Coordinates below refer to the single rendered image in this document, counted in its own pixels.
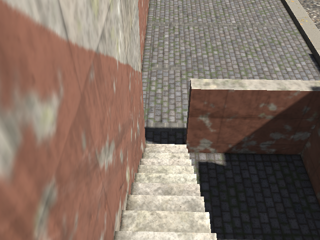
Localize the stairs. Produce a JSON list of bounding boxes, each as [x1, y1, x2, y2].
[[114, 143, 217, 240]]

